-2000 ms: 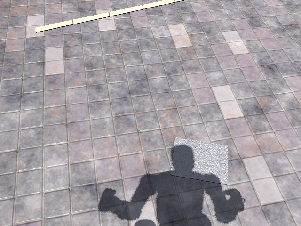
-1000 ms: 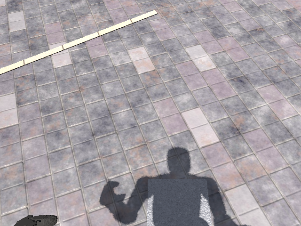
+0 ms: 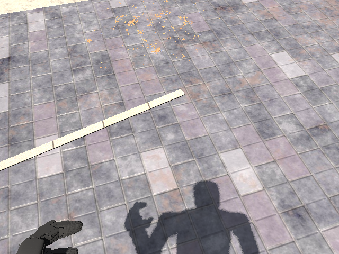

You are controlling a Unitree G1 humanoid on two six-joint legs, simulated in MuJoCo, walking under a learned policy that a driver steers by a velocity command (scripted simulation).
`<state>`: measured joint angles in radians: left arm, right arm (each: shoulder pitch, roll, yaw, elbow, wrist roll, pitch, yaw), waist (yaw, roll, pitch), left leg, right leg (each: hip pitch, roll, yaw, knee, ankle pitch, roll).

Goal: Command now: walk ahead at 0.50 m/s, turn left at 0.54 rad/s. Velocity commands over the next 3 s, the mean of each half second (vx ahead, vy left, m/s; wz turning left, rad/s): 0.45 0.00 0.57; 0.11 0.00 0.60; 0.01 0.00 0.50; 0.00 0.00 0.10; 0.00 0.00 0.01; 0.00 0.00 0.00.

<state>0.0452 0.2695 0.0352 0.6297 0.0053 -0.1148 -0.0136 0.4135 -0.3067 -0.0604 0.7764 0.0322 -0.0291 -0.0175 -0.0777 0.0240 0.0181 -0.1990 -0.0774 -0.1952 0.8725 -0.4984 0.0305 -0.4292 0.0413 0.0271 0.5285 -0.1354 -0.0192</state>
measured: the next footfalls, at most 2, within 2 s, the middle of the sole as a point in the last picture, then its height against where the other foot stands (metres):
left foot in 0.44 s outside the picture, level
right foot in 0.92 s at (167, 241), level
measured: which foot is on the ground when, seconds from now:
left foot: up 0.00-0.42, down 0.44-0.92, up 0.94-1.00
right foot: down 0.00-0.46, up 0.48-0.90, down 0.92-1.00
